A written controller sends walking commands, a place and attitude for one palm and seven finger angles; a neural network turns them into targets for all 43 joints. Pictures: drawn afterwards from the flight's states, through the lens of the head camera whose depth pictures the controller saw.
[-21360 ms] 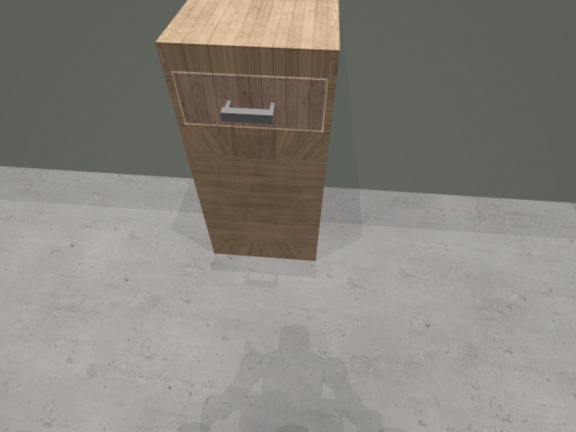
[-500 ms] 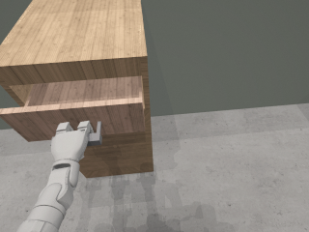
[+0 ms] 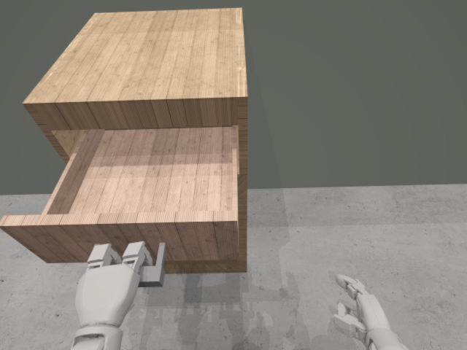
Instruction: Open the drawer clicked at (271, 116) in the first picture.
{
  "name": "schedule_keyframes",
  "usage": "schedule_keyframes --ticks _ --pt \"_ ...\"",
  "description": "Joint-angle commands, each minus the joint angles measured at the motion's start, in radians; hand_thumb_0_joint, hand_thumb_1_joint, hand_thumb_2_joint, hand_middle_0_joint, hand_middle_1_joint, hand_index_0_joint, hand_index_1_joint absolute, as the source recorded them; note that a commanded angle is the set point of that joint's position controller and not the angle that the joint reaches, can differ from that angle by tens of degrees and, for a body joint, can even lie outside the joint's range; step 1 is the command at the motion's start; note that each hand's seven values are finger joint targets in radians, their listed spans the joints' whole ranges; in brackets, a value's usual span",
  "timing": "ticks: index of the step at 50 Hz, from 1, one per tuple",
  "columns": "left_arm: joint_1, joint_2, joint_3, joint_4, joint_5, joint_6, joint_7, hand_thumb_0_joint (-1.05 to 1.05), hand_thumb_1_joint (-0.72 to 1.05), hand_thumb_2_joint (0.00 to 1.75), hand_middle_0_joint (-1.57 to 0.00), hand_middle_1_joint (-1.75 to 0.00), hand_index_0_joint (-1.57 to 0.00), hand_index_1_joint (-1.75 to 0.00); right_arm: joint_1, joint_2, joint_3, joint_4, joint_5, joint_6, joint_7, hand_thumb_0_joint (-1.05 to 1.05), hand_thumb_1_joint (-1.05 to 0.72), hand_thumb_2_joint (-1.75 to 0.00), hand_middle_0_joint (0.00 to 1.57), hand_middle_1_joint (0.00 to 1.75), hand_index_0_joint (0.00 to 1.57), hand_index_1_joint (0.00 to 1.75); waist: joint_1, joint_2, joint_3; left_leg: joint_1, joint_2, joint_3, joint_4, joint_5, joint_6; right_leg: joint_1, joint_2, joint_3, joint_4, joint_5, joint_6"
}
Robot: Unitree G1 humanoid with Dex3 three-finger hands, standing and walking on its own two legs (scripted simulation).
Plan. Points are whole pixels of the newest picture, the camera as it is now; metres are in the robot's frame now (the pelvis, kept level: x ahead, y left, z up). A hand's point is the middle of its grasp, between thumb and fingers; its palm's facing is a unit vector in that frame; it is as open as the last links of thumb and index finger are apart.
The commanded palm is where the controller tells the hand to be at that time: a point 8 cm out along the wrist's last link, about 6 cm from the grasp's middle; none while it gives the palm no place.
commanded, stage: pull the drawer open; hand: left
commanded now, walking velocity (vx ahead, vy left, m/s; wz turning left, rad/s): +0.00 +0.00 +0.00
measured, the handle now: (126, 263) +0.26 +0.21 +0.01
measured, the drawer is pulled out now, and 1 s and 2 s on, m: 0.23 0.30 0.30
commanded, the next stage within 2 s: open the thumb to release the handle in 0.70 s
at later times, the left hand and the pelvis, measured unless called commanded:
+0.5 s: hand out of the picture +0.13 +0.20 -0.01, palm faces -0.02 -0.12 -0.99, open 6.1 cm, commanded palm +0.07 +0.20 +0.04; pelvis -0.02 -0.02 -0.02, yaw -1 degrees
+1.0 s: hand (106, 348) +0.13 +0.21 -0.01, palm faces +0.05 -0.07 -1.00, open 6.6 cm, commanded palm +0.10 +0.22 +0.04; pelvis -0.03 -0.03 -0.02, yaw +2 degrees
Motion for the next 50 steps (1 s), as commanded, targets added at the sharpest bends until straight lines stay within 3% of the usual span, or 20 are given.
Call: schedule_keyframes --ticks 1,11,13,15,20,21,23,24,28,29,32,38,39,40,41,42,44,46,48,50 --pt "0.221 0.075 0.069 -0.224 -0.007 -0.024 0.049 0.00 0.90 0.90 -0.40 -1.35 -0.40 -1.35 -0.068 -0.106 -0.032 -0.154 -0.006 -0.043 0.006 0.00 -0.90 -0.90 0.20 0.30 0.20 0.30 0.047 -0.024 -0.158 0.197 -0.004 -0.079 -0.038 0.625 -0.016 0.062 0.019 -0.008 -0.034 0.518 -0.021" --pt "0.365 0.086 0.086 -0.325 0.001 -0.080 0.077 0.00 0.90 0.90 -0.40 -1.35 -0.40 -1.35 -0.081 -0.099 -0.023 -0.183 -0.024 -0.046 0.018 0.00 -0.90 -0.90 0.20 0.30 0.20 0.30 0.055 -0.044 -0.136 0.137 -0.021 -0.084 0.006 0.504 -0.012 0.008 0.020 0.025 -0.005 0.464 -0.028" --pt "0.425 0.114 0.116 -0.357 -0.006 -0.093 0.084 0.00 0.90 0.90 -0.40 -1.35 -0.40 -1.35 -0.081 -0.098 -0.020 -0.191 -0.030 -0.051 0.022 0.00 -0.90 -0.90 0.20 0.30 0.20 0.30 0.071 -0.047 -0.171 0.134 -0.027 -0.083 0.020 0.500 -0.014 0.008 0.017 0.053 0.004 0.476 -0.032" --pt "0.484 0.129 0.141 -0.349 -0.014 -0.105 0.088 0.00 0.90 0.90 -0.40 -1.35 -0.40 -1.35 -0.085 -0.098 -0.019 -0.193 -0.030 -0.051 0.020 0.00 -0.90 -0.90 0.20 0.30 0.20 0.30 0.073 -0.068 -0.142 0.098 -0.032 -0.078 0.025 0.458 -0.013 0.007 0.016 0.056 0.004 0.476 -0.031" --pt "0.605 0.140 0.164 -0.389 -0.027 -0.126 0.094 0.00 0.90 0.90 -0.40 -1.35 -0.40 -1.35 -0.092 -0.098 -0.019 -0.212 -0.033 -0.055 0.025 0.00 -0.90 -0.90 0.20 0.30 0.20 0.30 0.091 -0.038 -0.144 0.066 -0.038 -0.073 0.039 0.403 -0.014 -0.011 0.012 0.081 0.012 0.431 -0.039" --pt "0.618 0.132 0.158 -0.388 -0.029 -0.125 0.093 0.00 0.90 0.90 -0.40 -1.35 -0.40 -1.35 -0.089 -0.098 -0.020 -0.211 -0.031 -0.052 0.025 0.00 -0.90 -0.90 0.20 0.30 0.20 0.30 0.079 -0.033 -0.114 0.049 -0.035 -0.074 0.038 0.390 -0.013 -0.018 0.010 0.069 0.014 0.422 -0.040" --pt "0.568 0.145 0.168 -0.386 -0.027 -0.122 0.094 0.00 0.90 0.90 -0.40 -1.35 -0.40 -1.35 -0.092 -0.104 -0.019 -0.212 -0.040 -0.050 0.024 0.00 -0.90 -0.90 0.20 0.30 0.20 0.30 0.069 -0.055 -0.110 0.034 -0.041 -0.074 0.048 0.337 -0.012 -0.055 0.009 0.093 0.007 0.375 -0.040" --pt "0.578 0.138 0.177 -0.367 -0.026 -0.124 0.097 0.00 0.90 0.90 -0.40 -1.35 -0.40 -1.35 -0.083 -0.099 -0.026 -0.208 -0.036 -0.050 0.019 0.00 -0.90 -0.90 0.20 0.30 0.20 0.30 0.066 -0.060 -0.093 0.010 -0.038 -0.073 0.043 0.310 -0.009 -0.038 0.010 0.070 0.010 0.372 -0.040" --pt "0.580 0.167 0.208 -0.384 -0.031 -0.126 0.106 0.00 0.90 0.90 -0.40 -1.35 -0.40 -1.35 -0.082 -0.104 -0.025 -0.215 -0.043 -0.052 0.017 0.00 -0.90 -0.90 0.20 0.30 0.20 0.30 0.076 -0.050 -0.141 0.015 -0.045 -0.068 0.057 0.309 -0.011 -0.045 0.004 0.104 0.015 0.382 -0.044" --pt "0.587 0.143 0.190 -0.366 -0.030 -0.123 0.106 0.00 0.90 0.90 -0.40 -1.35 -0.40 -1.35 -0.079 -0.101 -0.029 -0.213 -0.037 -0.051 0.013 0.00 -0.90 -0.90 0.20 0.30 0.20 0.30 0.068 -0.032 -0.109 -0.001 -0.043 -0.069 0.049 0.292 -0.008 -0.039 0.007 0.077 0.018 0.372 -0.043" --pt "0.556 0.153 0.204 -0.360 -0.041 -0.117 0.104 0.00 0.90 0.90 -0.40 -1.35 -0.40 -1.35 -0.080 -0.104 -0.034 -0.213 -0.036 -0.051 0.006 0.00 -0.90 -0.90 0.20 0.30 0.20 0.30 0.059 -0.074 -0.115 -0.017 -0.044 -0.069 0.052 0.270 -0.006 -0.038 0.002 0.080 0.007 0.364 -0.040" --pt "0.529 0.169 0.216 -0.368 -0.039 -0.119 0.109 0.00 0.90 0.90 -0.40 -1.35 -0.40 -1.35 -0.071 -0.109 -0.034 -0.210 -0.039 -0.052 0.001 0.00 -0.90 -0.90 0.20 0.30 0.20 0.30 0.064 -0.051 -0.138 0.007 -0.048 -0.062 0.056 0.282 -0.007 -0.049 0.000 0.096 0.010 0.375 -0.039" --pt "0.553 0.150 0.205 -0.346 -0.037 -0.118 0.109 0.00 0.90 0.90 -0.40 -1.35 -0.40 -1.35 -0.068 -0.104 -0.036 -0.206 -0.033 -0.052 -0.002 0.00 -0.90 -0.90 0.20 0.30 0.20 0.30 0.063 -0.042 -0.116 -0.003 -0.042 -0.062 0.048 0.284 -0.004 -0.033 0.003 0.066 0.015 0.384 -0.038" --pt "0.222 0.287 0.322 -0.325 -0.007 -0.113 0.135 0.00 0.90 0.90 -0.40 -1.35 -0.40 -1.35 -0.072 -0.136 -0.037 -0.164 -0.038 -0.031 -0.020 0.00 -0.90 -0.90 0.20 0.30 0.20 0.30 0.010 -0.083 -0.095 -0.021 -0.047 -0.069 0.071 0.218 -0.008 -0.126 0.000 0.100 0.006 0.319 -0.031" --pt "0.236 0.238 0.309 -0.306 0.001 -0.106 0.149 0.00 0.83 0.87 -0.40 -1.34 -0.40 -1.34 -0.064 -0.123 -0.040 -0.174 -0.042 -0.036 -0.036 0.00 -0.90 -0.90 0.20 0.30 0.20 0.30 0.034 -0.044 -0.099 -0.035 -0.049 -0.060 0.058 0.175 -0.003 -0.081 -0.002 0.066 -0.002 0.284 -0.025" --pt "0.220 0.252 0.322 -0.287 0.005 -0.102 0.158 0.00 0.76 0.84 -0.39 -1.34 -0.39 -1.34 -0.062 -0.124 -0.040 -0.170 -0.041 -0.039 -0.044 0.00 -0.90 -0.90 0.20 0.30 0.20 0.30 0.024 -0.073 -0.083 -0.041 -0.051 -0.066 0.056 0.165 -0.004 -0.092 0.001 0.076 -0.012 0.268 -0.029" --pt "0.264 0.194 0.283 -0.230 -0.011 -0.092 0.154 0.00 0.62 0.78 -0.38 -1.32 -0.38 -1.32 -0.058 -0.115 -0.043 -0.166 -0.031 -0.048 -0.049 0.00 -0.90 -0.90 0.20 0.30 0.20 0.30 0.033 -0.053 -0.098 -0.021 -0.050 -0.058 0.049 0.168 -0.002 -0.075 0.000 0.054 -0.016 0.263 -0.027" --pt "0.198 0.171 0.233 -0.270 -0.034 -0.077 0.138 0.00 0.48 0.72 -0.37 -1.30 -0.37 -1.30 -0.058 -0.122 -0.048 -0.164 -0.028 -0.051 -0.056 0.00 -0.90 -0.90 0.20 0.30 0.20 0.30 0.017 -0.043 -0.150 0.016 -0.048 -0.056 0.042 0.185 0.002 -0.053 -0.006 0.045 -0.023 0.285 -0.021" --pt "0.178 0.206 0.255 -0.257 -0.045 -0.062 0.122 0.00 0.34 0.66 -0.36 -1.29 -0.36 -1.29 -0.065 -0.121 -0.041 -0.154 -0.024 -0.049 -0.067 0.00 -0.90 -0.90 0.20 0.30 0.20 0.30 0.024 -0.058 -0.180 0.032 -0.050 -0.055 0.030 0.206 0.001 -0.018 -0.007 0.051 -0.033 0.314 -0.015" --pt "0.167 0.215 0.249 -0.223 -0.039 -0.054 0.107 0.00 0.20 0.60 -0.35 -1.27 -0.35 -1.27 -0.075 -0.117 -0.034 -0.144 -0.022 -0.049 -0.078 0.00 -0.90 -0.90 0.20 0.30 0.20 0.30 0.025 -0.100 -0.155 0.009 -0.052 -0.053 0.022 0.197 0.002 0.003 -0.011 0.058 -0.049 0.332 -0.008"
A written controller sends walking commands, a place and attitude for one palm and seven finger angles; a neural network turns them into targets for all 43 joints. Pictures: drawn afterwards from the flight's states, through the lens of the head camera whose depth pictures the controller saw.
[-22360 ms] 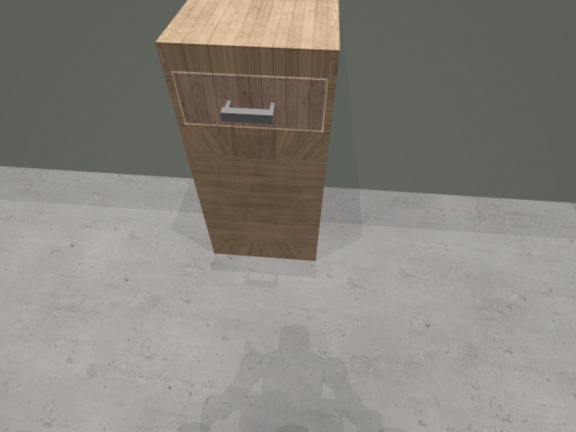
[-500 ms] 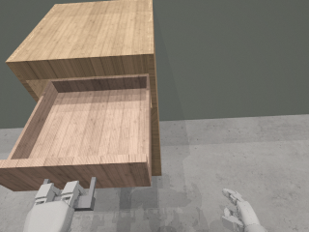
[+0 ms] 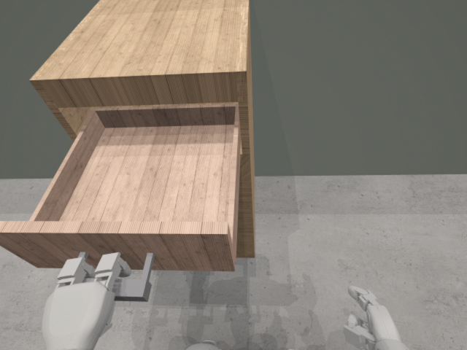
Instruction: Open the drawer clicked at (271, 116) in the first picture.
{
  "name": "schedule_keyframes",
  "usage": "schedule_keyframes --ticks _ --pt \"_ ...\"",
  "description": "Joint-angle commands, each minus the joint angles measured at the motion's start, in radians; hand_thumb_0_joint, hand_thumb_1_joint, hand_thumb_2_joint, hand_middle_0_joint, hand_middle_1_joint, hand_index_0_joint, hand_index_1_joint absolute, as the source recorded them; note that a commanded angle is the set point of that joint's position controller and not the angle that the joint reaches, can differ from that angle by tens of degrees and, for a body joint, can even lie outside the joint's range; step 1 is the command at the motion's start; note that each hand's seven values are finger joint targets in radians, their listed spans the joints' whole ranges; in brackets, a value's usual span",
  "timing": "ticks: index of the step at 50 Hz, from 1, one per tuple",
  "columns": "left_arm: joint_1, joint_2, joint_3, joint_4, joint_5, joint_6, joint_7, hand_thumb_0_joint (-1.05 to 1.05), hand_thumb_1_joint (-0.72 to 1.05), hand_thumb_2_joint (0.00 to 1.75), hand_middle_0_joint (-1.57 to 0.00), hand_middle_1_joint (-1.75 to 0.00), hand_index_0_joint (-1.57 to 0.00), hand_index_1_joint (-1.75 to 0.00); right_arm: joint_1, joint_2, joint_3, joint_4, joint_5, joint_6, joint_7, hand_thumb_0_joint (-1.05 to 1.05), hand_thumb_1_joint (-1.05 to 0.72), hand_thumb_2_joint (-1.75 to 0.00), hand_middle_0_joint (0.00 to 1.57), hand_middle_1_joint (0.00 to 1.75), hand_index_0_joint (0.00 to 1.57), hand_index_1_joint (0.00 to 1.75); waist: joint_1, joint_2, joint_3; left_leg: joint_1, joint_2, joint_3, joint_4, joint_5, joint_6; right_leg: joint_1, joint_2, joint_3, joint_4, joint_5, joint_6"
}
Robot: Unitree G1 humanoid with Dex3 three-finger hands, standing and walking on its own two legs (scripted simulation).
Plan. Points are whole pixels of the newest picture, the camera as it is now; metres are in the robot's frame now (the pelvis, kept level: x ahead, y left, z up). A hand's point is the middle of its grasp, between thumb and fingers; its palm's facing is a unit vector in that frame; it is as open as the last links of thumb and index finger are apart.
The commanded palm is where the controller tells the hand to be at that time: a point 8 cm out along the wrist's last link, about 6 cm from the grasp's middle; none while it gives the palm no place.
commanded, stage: open the thumb to release the handle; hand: left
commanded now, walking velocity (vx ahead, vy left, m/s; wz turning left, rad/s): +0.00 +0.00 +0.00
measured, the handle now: (110, 274) +0.23 +0.23 +0.03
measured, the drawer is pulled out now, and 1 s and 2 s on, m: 0.30 0.30 0.30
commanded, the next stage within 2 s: lift the hand off the handle in 0.30 s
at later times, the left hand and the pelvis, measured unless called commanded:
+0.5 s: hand (102, 313) +0.17 +0.23 +0.01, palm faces +0.02 -0.10 -0.99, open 13.7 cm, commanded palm +0.15 +0.23 +0.06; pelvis -0.01 +0.00 +0.01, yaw +1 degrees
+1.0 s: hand (97, 298) +0.19 +0.23 +0.03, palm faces +0.01 -0.12 -0.99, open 13.5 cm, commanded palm +0.17 +0.24 +0.11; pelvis -0.01 +0.01 +0.02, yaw +0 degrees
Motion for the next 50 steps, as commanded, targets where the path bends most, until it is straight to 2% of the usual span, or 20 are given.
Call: schedule_keyframes --ticks 1,6,10,12,16,19,20,21,23,26,31,32,34,35,36,38,43,44,47,50 --pt "0.000 0.159 0.140 -0.103 -0.008 0.044 0.007 0.00 0.13 0.57 -0.35 -1.27 -0.35 -1.27 -0.115 -0.091 -0.024 -0.156 0.009 -0.053 -0.029 0.00 -0.90 -0.90 0.20 0.30 0.20 0.30 -0.001 -0.107 -0.145 0.135 -0.053 -0.019 -0.125 0.203 0.033 0.150 -0.008 0.089 -0.225 0.374 0.028" --pt "-0.032 0.169 0.127 -0.071 -0.005 0.038 -0.031 0.00 -0.22 0.42 -0.32 -1.23 -0.32 -1.23 -0.130 -0.087 -0.011 -0.148 0.014 -0.058 -0.040 0.00 -0.90 -0.90 0.20 0.30 0.20 0.30 0.003 -0.111 -0.088 0.130 -0.056 -0.017 -0.151 0.165 0.035 0.165 -0.016 0.097 -0.268 0.315 0.032" --pt "-0.052 0.200 0.161 -0.071 -0.014 0.015 -0.047 0.00 -0.50 0.30 -0.30 -1.20 -0.30 -1.20 -0.138 -0.084 -0.007 -0.139 0.011 -0.061 -0.046 0.00 -0.90 -0.90 0.20 0.30 0.20 0.30 0.014 -0.110 -0.104 0.130 -0.062 -0.015 -0.154 0.166 0.034 0.195 -0.023 0.127 -0.287 0.324 0.035" --pt "-0.046 0.191 0.160 -0.056 -0.013 0.005 -0.049 0.00 -0.50 0.30 -0.30 -1.20 -0.30 -1.20 -0.132 -0.083 -0.010 -0.135 0.014 -0.062 -0.044 0.00 -0.90 -0.90 0.20 0.30 0.20 0.30 0.009 -0.063 -0.097 0.146 -0.059 -0.018 -0.159 0.178 0.033 0.190 -0.019 0.122 -0.288 0.329 0.028" --pt "-0.074 0.163 0.136 -0.047 -0.008 -0.013 -0.044 0.00 -0.50 0.30 -0.30 -1.20 -0.30 -1.20 -0.132 -0.083 -0.018 -0.136 0.011 -0.062 -0.039 0.00 -0.90 -0.90 0.20 0.30 0.20 0.30 0.001 -0.053 -0.062 0.145 -0.058 -0.021 -0.157 0.154 0.033 0.144 -0.015 0.111 -0.293 0.260 0.027" --pt "-0.079 0.192 0.175 -0.041 -0.008 -0.021 -0.033 0.00 -0.50 0.30 -0.30 -1.20 -0.30 -1.20 -0.129 -0.084 -0.024 -0.132 0.009 -0.064 -0.041 0.00 -0.90 -0.90 0.20 0.30 0.20 0.30 0.009 -0.090 -0.096 0.135 -0.058 -0.022 -0.151 0.161 0.033 0.163 -0.014 0.116 -0.285 0.275 0.027" --pt "-0.109 0.117 0.082 -0.112 -0.013 -0.019 -0.036 0.00 -0.50 0.30 -0.30 -1.20 -0.30 -1.20 -0.138 -0.085 -0.022 -0.144 -0.001 -0.066 -0.031 0.00 -0.90 -0.90 0.20 0.30 0.20 0.30 0.000 -0.056 -0.137 0.162 -0.061 -0.020 -0.148 0.175 0.034 0.162 -0.022 0.112 -0.281 0.297 0.028" --pt "-0.113 0.139 0.101 -0.101 -0.011 -0.020 -0.032 0.00 -0.50 0.30 -0.30 -1.20 -0.30 -1.20 -0.120 -0.083 -0.030 -0.139 0.004 -0.070 -0.030 0.00 -0.90 -0.90 0.20 0.30 0.20 0.30 -0.010 -0.071 -0.126 0.169 -0.055 -0.023 -0.146 0.184 0.035 0.153 -0.019 0.103 -0.277 0.311 0.028" --pt "-0.122 0.170 0.135 -0.077 -0.005 -0.014 -0.026 0.00 -0.50 0.30 -0.30 -1.20 -0.30 -1.20 -0.130 -0.087 -0.025 -0.130 0.001 -0.065 -0.031 0.00 -0.90 -0.90 0.20 0.30 0.20 0.30 -0.003 -0.096 -0.137 0.157 -0.056 -0.023 -0.147 0.175 0.033 0.154 -0.017 0.102 -0.274 0.291 0.030" --pt "-0.167 0.138 0.093 -0.070 0.014 -0.007 -0.024 0.00 -0.50 0.30 -0.30 -1.20 -0.30 -1.20 -0.130 -0.087 -0.028 -0.131 0.002 -0.063 -0.032 0.00 -0.90 -0.90 0.20 0.30 0.20 0.30 -0.014 -0.077 -0.108 0.151 -0.055 -0.023 -0.148 0.155 0.034 0.124 -0.017 0.091 -0.276 0.256 0.027" --pt "-0.246 0.160 0.099 -0.047 0.011 0.016 -0.026 0.00 -0.50 0.30 -0.30 -1.20 -0.30 -1.20 -0.130 -0.087 -0.027 -0.120 0.009 -0.063 -0.044 0.00 -0.90 -0.90 0.20 0.30 0.20 0.30 -0.021 -0.088 -0.107 0.150 -0.055 -0.022 -0.152 0.125 0.037 0.127 -0.020 0.099 -0.299 0.200 0.032" --pt "-0.239 0.183 0.126 -0.027 0.006 0.022 -0.027 0.00 -0.50 0.30 -0.30 -1.20 -0.30 -1.20 -0.131 -0.090 -0.024 -0.119 0.010 -0.063 -0.049 0.00 -0.90 -0.90 0.20 0.30 0.20 0.30 -0.017 -0.117 -0.116 0.144 -0.053 -0.025 -0.155 0.127 0.037 0.144 -0.019 0.100 -0.302 0.210 0.032" --pt "-0.265 0.160 0.096 -0.021 0.002 0.028 -0.036 0.00 -0.50 0.30 -0.30 -1.20 -0.30 -1.20 -0.135 -0.087 -0.022 -0.117 0.015 -0.062 -0.052 0.00 -0.90 -0.90 0.20 0.30 0.20 0.30 -0.019 -0.089 -0.100 0.147 -0.055 -0.023 -0.161 0.126 0.037 0.139 -0.020 0.098 -0.304 0.204 0.032" --pt "-0.298 0.177 0.109 -0.030 0.005 0.029 -0.036 0.00 -0.50 0.30 -0.30 -1.20 -0.30 -1.20 -0.132 -0.088 -0.019 -0.112 0.013 -0.060 -0.053 0.00 -0.90 -0.90 0.20 0.30 0.20 0.30 -0.015 -0.075 -0.136 0.162 -0.054 -0.023 -0.163 0.134 0.036 0.143 -0.019 0.092 -0.298 0.200 0.032" --pt "-0.300 0.183 0.112 -0.044 0.003 0.032 -0.037 0.00 -0.50 0.30 -0.30 -1.20 -0.30 -1.20 -0.131 -0.087 -0.022 -0.118 0.017 -0.060 -0.056 0.00 -0.90 -0.90 0.20 0.30 0.20 0.30 -0.012 -0.045 -0.127 0.178 -0.053 -0.024 -0.174 0.133 0.035 0.144 -0.014 0.086 -0.302 0.185 0.027" --pt "-0.337 0.217 0.131 -0.099 -0.004 0.035 -0.035 0.00 -0.50 0.30 -0.30 -1.20 -0.30 -1.20 -0.136 -0.087 -0.015 -0.117 0.014 -0.061 -0.059 0.00 -0.90 -0.90 0.20 0.30 0.20 0.30 -0.008 -0.051 -0.171 0.210 -0.051 -0.023 -0.184 0.154 0.037 0.171 -0.018 0.087 -0.308 0.210 0.029" --pt "-0.328 0.237 0.155 -0.149 -0.028 0.030 -0.050 0.00 -0.50 0.30 -0.30 -1.20 -0.30 -1.20 -0.151 -0.082 -0.008 -0.119 0.019 -0.067 -0.069 0.00 -0.90 -0.90 0.20 0.30 0.20 0.30 -0.004 -0.053 -0.139 0.244 -0.052 -0.027 -0.210 0.165 0.037 0.194 -0.017 0.094 -0.341 0.209 0.030" --pt "-0.299 0.214 0.137 -0.158 -0.034 0.028 -0.052 0.00 -0.50 0.30 -0.30 -1.20 -0.30 -1.20 -0.148 -0.079 -0.011 -0.123 0.021 -0.072 -0.068 0.00 -0.90 -0.90 0.20 0.30 0.20 0.30 0.000 -0.024 -0.127 0.255 -0.050 -0.026 -0.220 0.173 0.038 0.197 -0.016 0.082 -0.342 0.217 0.026" --pt "-0.288 0.222 0.145 -0.228 -0.034 0.014 -0.054 0.00 -0.50 0.30 -0.30 -1.20 -0.30 -1.20 -0.147 -0.080 -0.011 -0.129 0.018 -0.079 -0.059 0.00 -0.90 -0.90 0.20 0.30 0.20 0.30 0.003 0.029 -0.151 0.314 -0.042 -0.030 -0.237 0.217 0.034 0.198 -0.009 0.066 -0.336 0.237 0.016" --pt "-0.225 0.211 0.142 -0.274 -0.044 0.008 -0.060 0.00 -0.50 0.30 -0.30 -1.20 -0.30 -1.20 -0.145 -0.078 -0.013 -0.136 0.017 -0.082 -0.044 0.00 -0.90 -0.90 0.20 0.30 0.20 0.30 0.009 -0.002 -0.144 0.333 -0.037 -0.033 -0.247 0.251 0.032 0.205 -0.005 0.053 -0.333 0.264 0.015"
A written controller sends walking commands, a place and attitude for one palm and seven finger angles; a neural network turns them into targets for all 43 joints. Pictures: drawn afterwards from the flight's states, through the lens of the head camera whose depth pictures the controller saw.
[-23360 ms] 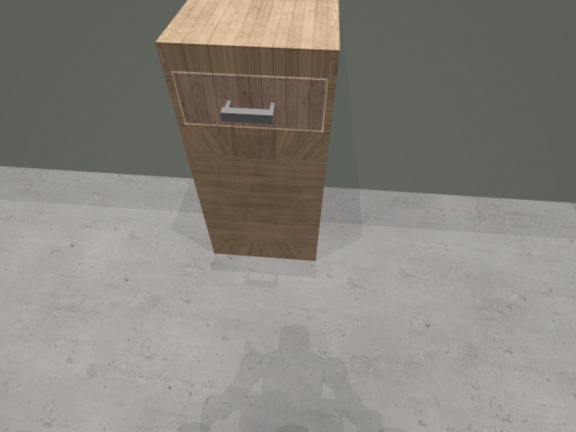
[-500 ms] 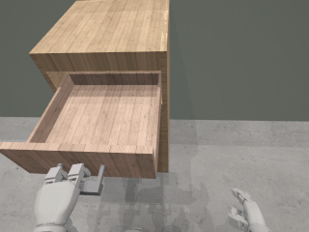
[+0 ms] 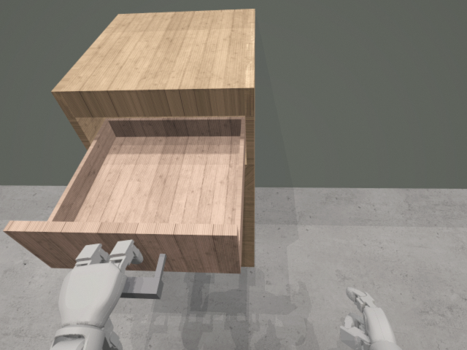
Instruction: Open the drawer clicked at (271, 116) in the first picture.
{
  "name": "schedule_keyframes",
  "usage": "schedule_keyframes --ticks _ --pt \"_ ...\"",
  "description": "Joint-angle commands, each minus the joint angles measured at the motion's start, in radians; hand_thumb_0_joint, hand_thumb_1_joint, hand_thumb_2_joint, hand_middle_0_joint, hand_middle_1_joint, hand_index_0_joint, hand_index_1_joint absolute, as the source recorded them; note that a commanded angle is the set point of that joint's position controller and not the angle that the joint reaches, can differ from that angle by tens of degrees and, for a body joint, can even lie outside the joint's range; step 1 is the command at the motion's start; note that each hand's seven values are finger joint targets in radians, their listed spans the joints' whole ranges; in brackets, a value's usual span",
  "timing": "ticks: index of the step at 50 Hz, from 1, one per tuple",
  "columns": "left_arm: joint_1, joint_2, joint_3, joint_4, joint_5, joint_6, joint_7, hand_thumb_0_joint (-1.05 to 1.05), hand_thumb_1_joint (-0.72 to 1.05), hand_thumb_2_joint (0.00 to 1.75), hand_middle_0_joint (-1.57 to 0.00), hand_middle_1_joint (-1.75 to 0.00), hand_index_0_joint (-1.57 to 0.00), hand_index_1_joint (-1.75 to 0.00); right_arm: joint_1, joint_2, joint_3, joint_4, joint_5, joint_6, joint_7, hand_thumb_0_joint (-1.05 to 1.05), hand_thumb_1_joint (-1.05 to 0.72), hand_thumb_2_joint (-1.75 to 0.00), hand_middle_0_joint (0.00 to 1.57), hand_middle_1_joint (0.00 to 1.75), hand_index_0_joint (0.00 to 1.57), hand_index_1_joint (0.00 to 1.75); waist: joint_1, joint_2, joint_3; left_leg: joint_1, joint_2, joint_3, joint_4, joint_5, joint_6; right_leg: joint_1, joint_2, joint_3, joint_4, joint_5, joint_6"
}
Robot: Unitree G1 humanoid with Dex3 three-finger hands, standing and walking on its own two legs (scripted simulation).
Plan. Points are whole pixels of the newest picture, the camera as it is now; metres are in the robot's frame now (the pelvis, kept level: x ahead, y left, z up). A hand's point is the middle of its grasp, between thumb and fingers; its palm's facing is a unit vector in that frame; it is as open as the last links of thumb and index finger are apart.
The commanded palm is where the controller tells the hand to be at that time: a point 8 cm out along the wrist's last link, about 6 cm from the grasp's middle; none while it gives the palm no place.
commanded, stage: lift the hand off the handle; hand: left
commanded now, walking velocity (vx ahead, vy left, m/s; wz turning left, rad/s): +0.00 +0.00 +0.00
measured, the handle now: (125, 273) +0.24 +0.22 +0.01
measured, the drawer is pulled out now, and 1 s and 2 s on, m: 0.30 0.30 0.30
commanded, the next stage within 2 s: draw the hand back to the body in 1.00 s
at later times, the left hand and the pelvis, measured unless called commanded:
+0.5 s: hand (92, 272) +0.20 +0.22 +0.10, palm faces +0.11 -0.14 -0.98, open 13.7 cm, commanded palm +0.17 +0.22 +0.16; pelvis +0.02 +0.01 +0.02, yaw +0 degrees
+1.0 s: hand (73, 248) +0.21 +0.22 +0.16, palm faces +0.14 -0.14 -0.98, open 13.9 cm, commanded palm +0.17 +0.22 +0.21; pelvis +0.03 +0.01 +0.03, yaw +0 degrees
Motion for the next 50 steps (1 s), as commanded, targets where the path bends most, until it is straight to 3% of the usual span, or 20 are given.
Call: schedule_keyframes --ticks 1,5,7,10,13,14,18,26,31,32,36,38,40,41,43,46,48,50 --pt "-0.064 0.160 0.169 -0.349 -0.009 -0.008 0.072 0.00 -0.50 0.30 -0.30 -1.20 -0.30 -1.20 -0.142 -0.097 -0.035 -0.178 -0.003 -0.058 0.010 0.00 -0.90 -0.90 0.20 0.30 0.20 0.30 0.018 0.009 -0.182 0.193 -0.032 -0.020 -0.122 0.192 0.022 0.055 -0.006 0.058 -0.178 0.199 0.004" --pt "-0.051 0.137 0.138 -0.339 -0.016 0.031 0.038 0.00 -0.50 0.30 -0.30 -1.20 -0.30 -1.20 -0.152 -0.103 -0.030 -0.185 0.004 -0.049 0.024 0.00 -0.90 -0.90 0.20 0.30 0.20 0.30 0.008 -0.052 -0.109 0.185 -0.025 -0.026 -0.148 0.174 0.022 0.054 -0.009 0.050 -0.203 0.184 0.013" --pt "-0.054 0.125 0.120 -0.336 -0.022 0.057 0.008 0.00 -0.50 0.30 -0.30 -1.20 -0.30 -1.20 -0.166 -0.106 -0.027 -0.189 0.011 -0.044 0.027 0.00 -0.90 -0.90 0.20 0.30 0.20 0.30 0.008 -0.044 -0.086 0.198 -0.021 -0.031 -0.175 0.165 0.020 0.070 -0.009 0.052 -0.224 0.162 0.011" --pt "-0.069 0.123 0.089 -0.408 -0.026 0.064 -0.035 0.00 -0.50 0.30 -0.30 -1.20 -0.30 -1.20 -0.155 -0.100 -0.025 -0.196 0.013 -0.045 0.029 0.00 -0.90 -0.90 0.20 0.30 0.20 0.30 0.020 -0.035 -0.125 0.247 -0.018 -0.030 -0.193 0.193 0.026 0.104 -0.014 0.044 -0.232 0.175 0.013" --pt "-0.045 0.137 0.089 -0.468 -0.024 0.057 -0.065 0.00 -0.50 0.30 -0.30 -1.20 -0.30 -1.20 -0.156 -0.094 -0.019 -0.208 0.010 -0.046 0.034 0.00 -0.90 -0.90 0.20 0.30 0.20 0.30 0.033 -0.028 -0.115 0.276 -0.014 -0.033 -0.209 0.226 0.026 0.121 -0.016 0.043 -0.243 0.186 0.010" --pt "-0.058 0.133 0.083 -0.487 -0.027 0.051 -0.076 0.00 -0.50 0.30 -0.30 -1.20 -0.30 -1.20 -0.154 -0.094 -0.020 -0.204 0.011 -0.045 0.036 0.00 -0.90 -0.90 0.20 0.30 0.20 0.30 0.025 -0.042 -0.110 0.288 -0.014 -0.032 -0.209 0.232 0.028 0.121 -0.015 0.043 -0.251 0.195 0.010" --pt "-0.008 0.154 0.106 -0.525 -0.019 0.044 -0.098 0.00 -0.50 0.30 -0.30 -1.20 -0.30 -1.20 -0.152 -0.092 -0.010 -0.216 0.011 -0.044 0.050 0.00 -0.90 -0.90 0.20 0.30 0.20 0.30 0.043 -0.013 -0.094 0.309 -0.008 -0.032 -0.222 0.264 0.023 0.141 -0.015 0.050 -0.267 0.208 0.005" --pt "-0.005 0.191 0.152 -0.528 -0.052 0.085 -0.155 0.00 -0.50 0.30 -0.30 -1.20 -0.30 -1.20 -0.180 -0.092 0.002 -0.213 0.027 -0.024 0.056 0.00 -0.90 -0.90 0.20 0.30 0.20 0.30 0.046 -0.051 -0.038 0.325 -0.007 -0.024 -0.279 0.285 0.019 0.220 -0.018 0.061 -0.330 0.274 0.016" --pt "-0.024 0.216 0.159 -0.576 -0.089 0.092 -0.216 0.00 -0.50 0.30 -0.30 -1.20 -0.30 -1.20 -0.185 -0.098 0.006 -0.219 0.029 -0.023 0.047 0.00 -0.90 -0.90 0.20 0.30 0.20 0.30 0.047 -0.049 -0.050 0.371 -0.006 -0.020 -0.309 0.313 0.028 0.275 -0.029 0.057 -0.370 0.313 0.024" --pt "-0.024 0.222 0.171 -0.598 -0.097 0.091 -0.226 0.00 -0.50 0.30 -0.30 -1.20 -0.30 -1.20 -0.201 -0.101 0.011 -0.225 0.033 -0.024 0.046 0.00 -0.90 -0.90 0.20 0.30 0.20 0.30 0.046 -0.022 -0.061 0.386 -0.005 -0.023 -0.312 0.329 0.025 0.291 -0.028 0.071 -0.378 0.334 0.019" --pt "-0.016 0.224 0.164 -0.658 -0.101 0.072 -0.252 0.00 -0.50 0.30 -0.30 -1.20 -0.30 -1.20 -0.177 -0.107 0.010 -0.231 0.029 -0.021 0.053 0.00 -0.90 -0.90 0.20 0.30 0.20 0.30 0.048 -0.023 -0.058 0.402 0.001 -0.019 -0.322 0.379 0.023 0.302 -0.033 0.051 -0.386 0.368 0.024" --pt "0.016 0.204 0.151 -0.679 -0.103 0.073 -0.260 0.00 -0.50 0.30 -0.30 -1.20 -0.30 -1.20 -0.171 -0.103 0.010 -0.236 0.031 -0.021 0.063 0.00 -0.90 -0.90 0.20 0.30 0.20 0.30 0.053 0.019 -0.054 0.408 0.009 -0.021 -0.326 0.395 0.021 0.298 -0.028 0.038 -0.387 0.345 0.018" --pt "0.014 0.210 0.156 -0.704 -0.110 0.071 -0.264 0.00 -0.50 0.30 -0.30 -1.20 -0.30 -1.20 -0.172 -0.108 0.004 -0.239 0.031 -0.016 0.067 0.00 -0.90 -0.90 0.20 0.30 0.20 0.30 0.055 0.002 -0.056 0.411 0.010 -0.023 -0.335 0.405 0.020 0.312 -0.025 0.034 -0.393 0.359 0.018" --pt "0.021 0.250 0.199 -0.721 -0.103 0.074 -0.257 0.00 -0.50 0.30 -0.30 -1.20 -0.30 -1.20 -0.175 -0.114 0.007 -0.246 0.034 -0.017 0.068 0.00 -0.90 -0.90 0.20 0.30 0.20 0.30 0.061 -0.017 -0.068 0.415 0.016 -0.023 -0.333 0.421 0.015 0.321 -0.028 0.048 -0.390 0.376 0.019" --pt "0.049 0.229 0.187 -0.718 -0.100 0.087 -0.260 0.00 -0.50 0.30 -0.30 -1.20 -0.30 -1.20 -0.176 -0.105 0.012 -0.244 0.035 -0.014 0.078 0.00 -0.90 -0.90 0.20 0.30 0.20 0.30 0.067 -0.007 -0.062 0.404 0.016 -0.025 -0.341 0.415 0.014 0.328 -0.025 0.034 -0.385 0.360 0.015" --pt "0.047 0.251 0.219 -0.700 -0.107 0.103 -0.264 0.00 -0.50 0.30 -0.30 -1.20 -0.30 -1.20 -0.192 -0.109 0.011 -0.246 0.044 -0.006 0.081 0.00 -0.90 -0.90 0.20 0.30 0.20 0.30 0.064 -0.037 -0.036 0.402 0.016 -0.023 -0.350 0.412 0.011 0.333 -0.028 0.045 -0.393 0.370 0.019" --pt "0.075 0.199 0.177 -0.668 -0.122 0.117 -0.284 0.00 -0.50 0.30 -0.30 -1.20 -0.30 -1.20 -0.187 -0.104 0.010 -0.241 0.046 -0.005 0.090 0.00 -0.90 -0.90 0.20 0.30 0.20 0.30 0.061 -0.037 -0.021 0.393 0.013 -0.022 -0.358 0.392 0.015 0.334 -0.023 0.029 -0.397 0.351 0.018" --pt "0.059 0.192 0.157 -0.665 -0.140 0.121 -0.303 0.00 -0.50 0.30 -0.30 -1.20 -0.30 -1.20 -0.196 -0.111 0.006 -0.239 0.050 0.004 0.089 0.00 -0.90 -0.90 0.20 0.30 0.20 0.30 0.051 -0.047 -0.003 0.396 0.010 -0.019 -0.370 0.373 0.016 0.330 -0.020 0.026 -0.411 0.341 0.025"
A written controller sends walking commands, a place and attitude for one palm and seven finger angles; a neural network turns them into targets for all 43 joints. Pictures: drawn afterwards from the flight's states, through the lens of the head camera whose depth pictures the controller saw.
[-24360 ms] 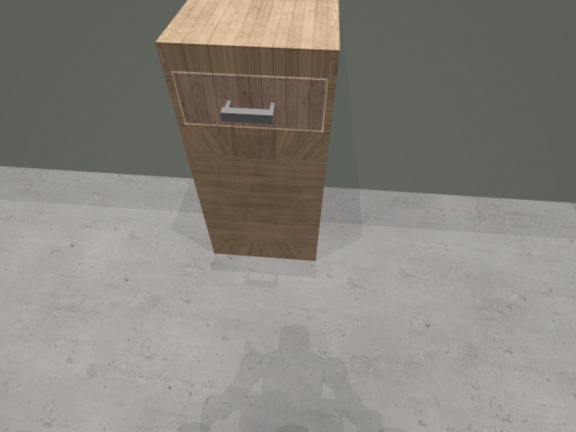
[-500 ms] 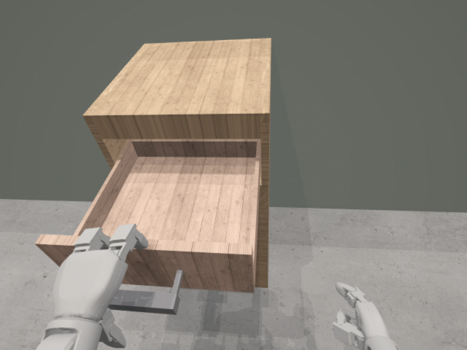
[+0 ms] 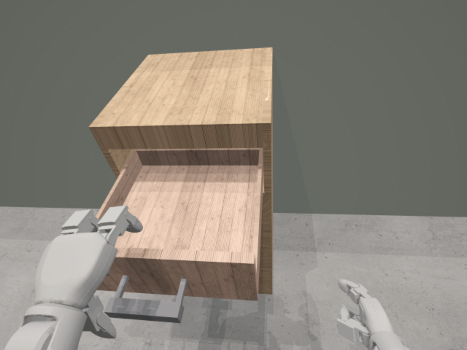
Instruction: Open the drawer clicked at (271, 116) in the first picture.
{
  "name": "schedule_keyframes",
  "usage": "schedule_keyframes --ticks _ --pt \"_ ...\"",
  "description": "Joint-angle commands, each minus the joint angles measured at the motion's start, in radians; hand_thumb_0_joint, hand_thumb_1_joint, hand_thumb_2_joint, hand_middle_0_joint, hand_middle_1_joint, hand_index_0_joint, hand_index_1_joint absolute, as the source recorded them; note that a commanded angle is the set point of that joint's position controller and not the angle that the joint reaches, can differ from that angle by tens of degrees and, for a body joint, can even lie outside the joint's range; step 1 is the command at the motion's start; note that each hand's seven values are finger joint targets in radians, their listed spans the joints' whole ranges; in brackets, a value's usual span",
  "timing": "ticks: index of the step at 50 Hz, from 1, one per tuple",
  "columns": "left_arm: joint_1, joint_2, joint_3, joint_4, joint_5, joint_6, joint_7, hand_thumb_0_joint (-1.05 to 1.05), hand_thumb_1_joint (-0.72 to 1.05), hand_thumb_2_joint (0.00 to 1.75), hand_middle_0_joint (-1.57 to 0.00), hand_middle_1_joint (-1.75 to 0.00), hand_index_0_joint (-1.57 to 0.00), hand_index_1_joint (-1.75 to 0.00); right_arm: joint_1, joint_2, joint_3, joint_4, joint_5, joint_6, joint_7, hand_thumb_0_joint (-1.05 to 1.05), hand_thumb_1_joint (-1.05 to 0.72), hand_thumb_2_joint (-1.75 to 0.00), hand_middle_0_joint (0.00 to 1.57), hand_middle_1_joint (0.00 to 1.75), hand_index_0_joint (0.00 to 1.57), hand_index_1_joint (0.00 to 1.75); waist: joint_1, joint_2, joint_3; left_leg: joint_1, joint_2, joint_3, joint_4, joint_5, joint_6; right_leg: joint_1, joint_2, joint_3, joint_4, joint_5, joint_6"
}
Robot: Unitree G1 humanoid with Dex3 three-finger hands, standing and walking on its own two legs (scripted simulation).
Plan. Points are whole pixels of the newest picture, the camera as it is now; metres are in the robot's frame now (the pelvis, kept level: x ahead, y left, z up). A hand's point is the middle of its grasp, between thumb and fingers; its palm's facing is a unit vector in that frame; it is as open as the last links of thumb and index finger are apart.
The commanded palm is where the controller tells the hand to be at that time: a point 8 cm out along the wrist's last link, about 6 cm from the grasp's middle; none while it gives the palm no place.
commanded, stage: draw the hand back to the body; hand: left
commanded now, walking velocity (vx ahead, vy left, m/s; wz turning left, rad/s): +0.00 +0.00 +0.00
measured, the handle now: (149, 296) +0.21 +0.21 -0.03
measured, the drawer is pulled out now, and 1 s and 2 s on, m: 0.30 0.30 0.30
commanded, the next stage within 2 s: step back with the hand held close in 1.70 s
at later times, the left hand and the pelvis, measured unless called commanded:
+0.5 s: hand (92, 282) +0.17 +0.23 +0.11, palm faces +0.05 -0.13 -0.99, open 13.9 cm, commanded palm +0.14 +0.23 +0.18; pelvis -0.01 -0.01 +0.00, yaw +1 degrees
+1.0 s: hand (98, 253) +0.19 +0.21 +0.16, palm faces +0.35 -0.87 -0.35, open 12.9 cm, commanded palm +0.14 +0.26 +0.18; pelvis +0.01 +0.00 +0.00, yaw +2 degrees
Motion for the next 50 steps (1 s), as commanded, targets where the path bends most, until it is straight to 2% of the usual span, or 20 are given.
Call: schedule_keyframes --ticks 1,3,6,8,14,17,20,25,32,35,36,37,38,39,41,42,43,46,47,50 --pt "-0.091 0.120 0.091 -0.178 -0.003 0.009 0.006 0.00 -0.50 0.30 -0.30 -1.20 -0.30 -1.20 -0.190 -0.076 -0.024 -0.189 0.006 -0.049 0.003 0.00 -0.90 -0.90 0.20 0.30 0.20 0.30 -0.004 -0.102 -0.062 0.070 0.025 -0.032 -0.074 0.283 0.000 -0.010 -0.025 0.015 -0.093 0.234 0.002" --pt "-0.084 0.101 0.065 -0.193 -0.001 0.004 -0.004 0.00 -0.50 0.30 -0.30 -1.20 -0.30 -1.20 -0.180 -0.072 -0.022 -0.193 0.000 -0.055 0.003 0.00 -0.90 -0.90 0.20 0.30 0.20 0.30 -0.002 -0.088 -0.077 0.073 0.027 -0.034 -0.070 0.269 0.005 -0.014 -0.022 0.007 -0.095 0.204 -0.002" --pt "-0.123 0.162 0.108 -0.216 0.026 -0.019 0.006 0.00 -0.50 0.30 -0.30 -1.20 -0.30 -1.20 -0.174 -0.079 -0.020 -0.199 -0.007 -0.054 -0.008 0.00 -0.90 -0.90 0.20 0.30 0.20 0.30 0.002 -0.094 -0.086 0.087 0.030 -0.028 -0.061 0.256 0.002 -0.025 -0.026 0.029 -0.109 0.188 -0.002" --pt "-0.121 0.161 0.118 -0.198 0.037 -0.027 0.016 0.00 -0.50 0.30 -0.30 -1.20 -0.30 -1.20 -0.166 -0.069 -0.012 -0.190 -0.014 -0.059 -0.011 0.00 -0.90 -0.90 0.20 0.30 0.20 0.30 0.007 -0.066 -0.081 0.081 0.029 -0.032 -0.057 0.243 0.003 -0.028 -0.022 0.023 -0.109 0.163 -0.012" --pt "-0.084 0.212 0.218 -0.142 -0.004 -0.044 0.030 0.00 -0.50 0.30 -0.30 -1.20 -0.30 -1.20 -0.178 -0.072 -0.017 -0.178 -0.002 -0.057 -0.021 0.00 -0.90 -0.90 0.20 0.30 0.20 0.30 0.005 -0.080 -0.059 0.080 0.018 -0.036 -0.058 0.239 -0.001 -0.011 -0.029 0.049 -0.122 0.202 -0.010" --pt "-0.087 0.191 0.209 -0.123 -0.043 -0.037 0.010 0.00 -0.50 0.30 -0.30 -1.20 -0.30 -1.20 -0.211 -0.074 -0.017 -0.178 0.008 -0.062 -0.025 0.00 -0.90 -0.90 0.20 0.30 0.20 0.30 -0.006 -0.057 -0.041 0.083 0.013 -0.041 -0.068 0.225 -0.001 -0.015 -0.027 0.057 -0.135 0.195 -0.006" --pt "-0.083 0.193 0.186 -0.107 -0.058 -0.047 -0.015 0.00 -0.50 0.30 -0.30 -1.20 -0.30 -1.20 -0.176 -0.084 -0.027 -0.170 -0.003 -0.060 -0.034 0.00 -0.90 -0.90 0.20 0.30 0.20 0.30 -0.010 -0.103 -0.025 0.074 0.009 -0.034 -0.073 0.216 0.008 -0.021 -0.030 0.031 -0.145 0.181 0.006" --pt "-0.041 0.221 0.214 -0.154 -0.049 -0.081 -0.015 0.00 -0.50 0.30 -0.30 -1.20 -0.30 -1.20 -0.163 -0.093 -0.029 -0.184 -0.010 -0.069 -0.040 0.00 -0.90 -0.90 0.20 0.30 0.20 0.30 0.002 -0.094 -0.055 0.081 0.012 -0.031 -0.059 0.237 0.008 -0.016 -0.035 0.030 -0.138 0.211 0.004" --pt "0.019 0.268 0.328 -0.175 -0.057 -0.114 0.040 0.00 -0.50 0.30 -0.30 -1.20 -0.30 -1.20 -0.169 -0.095 -0.033 -0.188 0.000 -0.076 -0.038 0.00 -0.90 -0.90 0.20 0.30 0.20 0.30 0.010 -0.050 -0.073 0.079 0.016 -0.043 -0.042 0.248 -0.005 -0.025 -0.032 0.058 -0.120 0.228 -0.011" --pt "0.048 0.237 0.302 -0.144 -0.077 -0.116 0.039 0.00 -0.50 0.30 -0.30 -1.20 -0.30 -1.20 -0.145 -0.095 -0.048 -0.177 -0.003 -0.068 -0.036 0.00 -0.90 -0.90 0.20 0.30 0.20 0.30 0.004 -0.057 -0.051 0.071 0.016 -0.034 -0.038 0.255 -0.001 -0.046 -0.031 0.024 -0.117 0.224 0.000" --pt "-0.038 -0.159 0.208 -0.140 -0.794 -0.175 0.018 0.00 -0.47 0.32 -0.30 -1.18 -0.30 -1.18 -0.067 -0.014 -0.042 -0.205 0.010 -0.149 -0.063 0.00 -0.90 -0.90 0.20 0.30 0.20 0.30 -0.115 -0.155 0.028 0.160 0.046 -0.044 -0.068 0.183 0.022 -0.011 -0.021 -0.028 -0.109 0.197 0.001" --pt "0.004 -0.074 0.253 -0.087 -0.818 -0.211 0.021 0.00 -0.43 0.33 -0.29 -1.15 -0.29 -1.15 -0.073 -0.039 -0.037 -0.182 0.006 -0.205 -0.083 0.00 -0.90 -0.90 0.20 0.30 0.20 0.30 -0.093 -0.177 0.022 0.161 0.060 -0.055 -0.088 0.158 0.016 -0.026 -0.012 -0.017 -0.110 0.132 0.000" --pt "0.033 -0.059 0.271 -0.040 -0.816 -0.225 0.028 0.00 -0.40 0.34 -0.29 -1.13 -0.29 -1.13 -0.053 -0.045 -0.035 -0.166 0.003 -0.219 -0.091 0.00 -0.90 -0.90 0.20 0.30 0.20 0.30 -0.086 -0.174 0.054 0.145 0.061 -0.056 -0.095 0.129 0.013 -0.041 -0.018 -0.028 -0.116 0.094 0.001" --pt "0.017 -0.032 0.296 -0.123 -0.874 -0.243 0.033 0.00 -0.36 0.36 -0.29 -1.11 -0.29 -1.11 -0.056 -0.047 -0.035 -0.168 0.002 -0.223 -0.108 0.00 -0.90 -0.90 0.20 0.30 0.20 0.30 -0.074 -0.193 0.021 0.148 0.055 -0.063 -0.113 0.143 0.011 -0.007 -0.032 -0.032 -0.131 0.102 0.009" --pt "-0.079 0.032 0.337 -0.234 -0.890 -0.287 0.052 0.00 -0.29 0.39 -0.29 -1.07 -0.29 -1.07 -0.058 -0.051 -0.032 -0.165 -0.010 -0.268 -0.128 0.00 -0.90 -0.90 0.20 0.30 0.20 0.30 -0.063 -0.158 -0.033 0.158 0.043 -0.054 -0.116 0.161 0.010 0.032 -0.048 -0.018 -0.136 0.126 0.012" --pt "-0.076 0.055 0.357 -0.247 -0.895 -0.294 0.061 0.00 -0.26 0.40 -0.28 -1.04 -0.28 -1.04 -0.071 -0.053 -0.025 -0.146 -0.015 -0.290 -0.134 0.00 -0.90 -0.90 0.20 0.30 0.20 0.30 -0.054 -0.067 -0.023 0.152 0.038 -0.053 -0.120 0.157 0.005 0.033 -0.048 -0.008 -0.138 0.115 0.005" --pt "-0.049 0.014 0.324 -0.253 -0.897 -0.301 0.061 0.00 -0.22 0.42 -0.28 -1.02 -0.28 -1.02 -0.052 -0.041 -0.017 -0.142 -0.020 -0.305 -0.134 0.00 -0.90 -0.90 0.20 0.30 0.20 0.30 -0.053 -0.040 -0.023 0.142 0.032 -0.052 -0.125 0.181 0.004 0.043 -0.052 -0.016 -0.138 0.142 -0.001" --pt "-0.047 0.014 0.338 -0.243 -0.911 -0.298 0.058 0.00 -0.12 0.47 -0.27 -0.95 -0.27 -0.95 -0.048 -0.040 -0.016 -0.116 -0.018 -0.328 -0.126 0.00 -0.90 -0.90 0.20 0.30 0.20 0.30 -0.053 0.005 0.023 0.124 0.039 -0.059 -0.133 0.257 -0.009 0.055 -0.056 -0.019 -0.135 0.207 -0.008" --pt "-0.044 0.029 0.363 -0.217 -0.911 -0.295 0.057 0.00 -0.08 0.48 -0.27 -0.93 -0.27 -0.93 -0.054 -0.041 -0.018 -0.099 -0.020 -0.331 -0.123 0.00 -0.90 -0.90 0.20 0.30 0.20 0.30 -0.050 0.010 0.044 0.116 0.040 -0.061 -0.133 0.264 -0.014 0.055 -0.052 -0.018 -0.147 0.211 -0.012" --pt "-0.014 -0.015 0.351 -0.154 -0.927 -0.294 0.040 0.00 0.02 0.52 -0.26 -0.86 -0.26 -0.86 -0.042 -0.044 -0.023 -0.085 -0.019 -0.322 -0.112 0.00 -0.90 -0.90 0.20 0.30 0.20 0.30 -0.053 -0.008 0.053 0.113 0.043 -0.060 -0.133 0.305 -0.017 0.065 -0.046 -0.033 -0.144 0.258 -0.009"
